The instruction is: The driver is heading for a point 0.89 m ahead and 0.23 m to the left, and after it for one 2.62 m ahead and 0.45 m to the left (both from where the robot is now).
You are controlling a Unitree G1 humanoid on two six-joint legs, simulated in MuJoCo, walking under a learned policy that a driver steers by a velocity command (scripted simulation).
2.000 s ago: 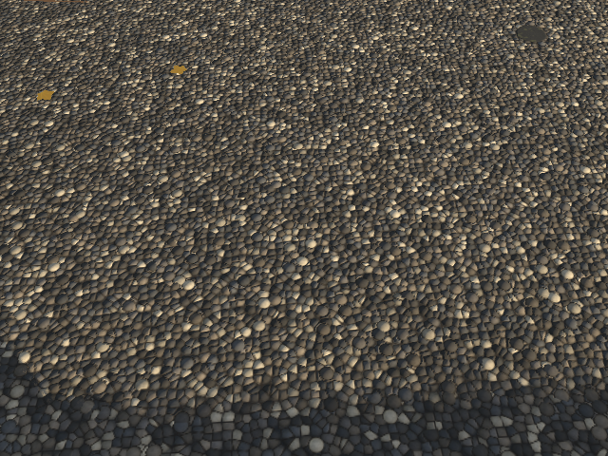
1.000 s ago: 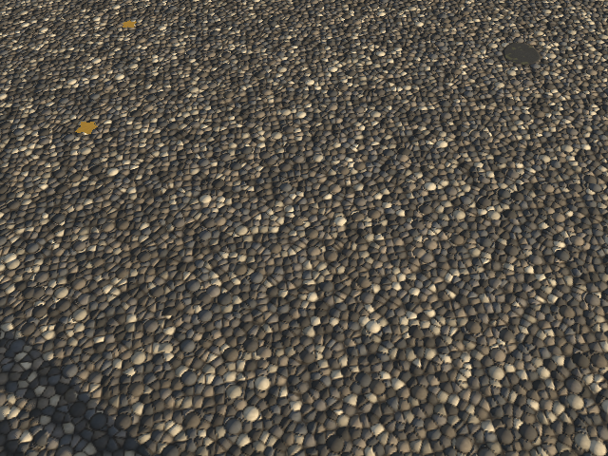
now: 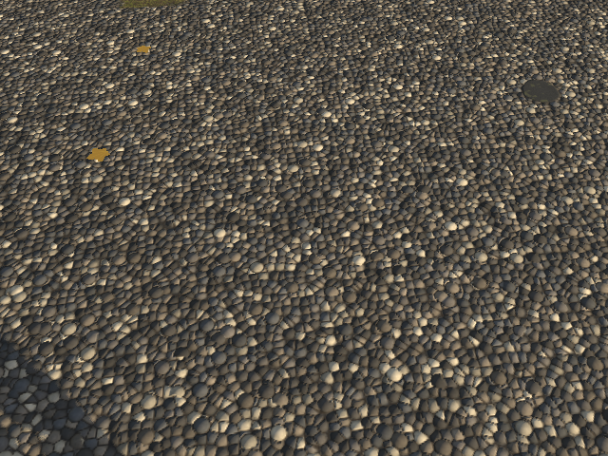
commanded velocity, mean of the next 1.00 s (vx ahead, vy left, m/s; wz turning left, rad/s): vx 0.11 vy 0.00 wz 0.18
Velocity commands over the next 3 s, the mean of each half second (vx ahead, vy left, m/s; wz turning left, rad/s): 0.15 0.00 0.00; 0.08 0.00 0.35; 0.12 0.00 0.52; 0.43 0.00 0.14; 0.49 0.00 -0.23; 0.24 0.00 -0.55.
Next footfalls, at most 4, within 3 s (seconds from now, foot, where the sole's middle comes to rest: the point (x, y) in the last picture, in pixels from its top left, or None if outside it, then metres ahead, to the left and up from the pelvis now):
0.80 left None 0.25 0.06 -0.77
1.22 right None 0.28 -0.15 -0.77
1.70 left None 0.26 0.15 -0.77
2.18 right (256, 381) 0.68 0.15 -0.77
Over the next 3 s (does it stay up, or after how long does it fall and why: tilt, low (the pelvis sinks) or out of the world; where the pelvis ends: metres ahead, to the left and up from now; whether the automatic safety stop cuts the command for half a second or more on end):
stays up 0.76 0.31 0.01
